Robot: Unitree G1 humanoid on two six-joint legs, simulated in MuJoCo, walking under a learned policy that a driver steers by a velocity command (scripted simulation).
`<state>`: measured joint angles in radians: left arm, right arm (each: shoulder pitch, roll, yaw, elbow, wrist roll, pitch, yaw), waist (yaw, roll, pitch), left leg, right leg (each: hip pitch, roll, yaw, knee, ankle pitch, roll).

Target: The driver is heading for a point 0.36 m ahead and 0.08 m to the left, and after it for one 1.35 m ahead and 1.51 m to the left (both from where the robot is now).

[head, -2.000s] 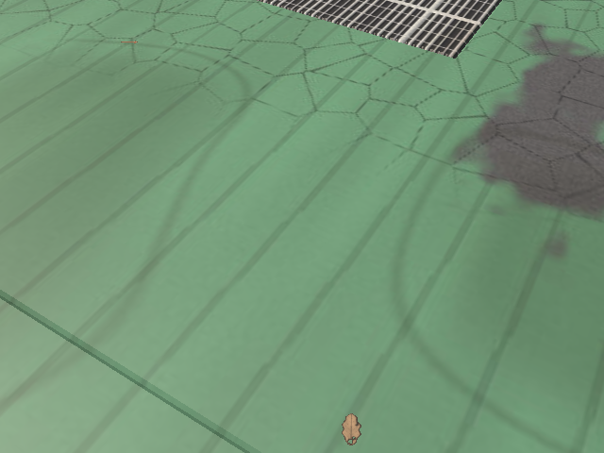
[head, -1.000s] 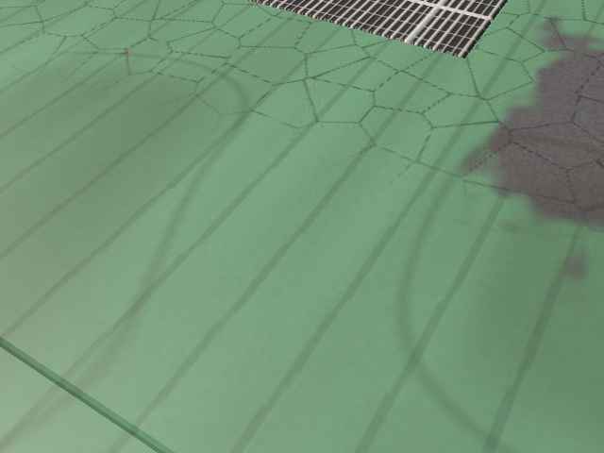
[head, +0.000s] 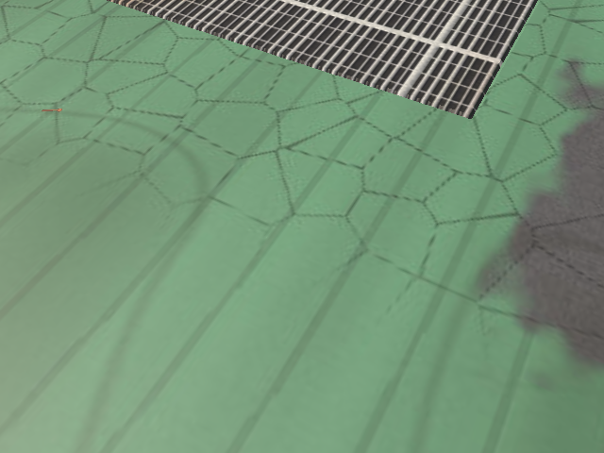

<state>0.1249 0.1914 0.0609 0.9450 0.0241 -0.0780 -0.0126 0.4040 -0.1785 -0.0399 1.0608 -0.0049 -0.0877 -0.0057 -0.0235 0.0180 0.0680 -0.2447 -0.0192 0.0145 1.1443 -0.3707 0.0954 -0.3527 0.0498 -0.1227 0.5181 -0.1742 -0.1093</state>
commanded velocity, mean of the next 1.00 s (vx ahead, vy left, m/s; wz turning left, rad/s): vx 0.24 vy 0.00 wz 0.33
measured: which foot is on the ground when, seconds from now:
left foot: up 0.00-0.42, down 0.44-1.00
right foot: down 0.00-0.42, up 0.44-1.00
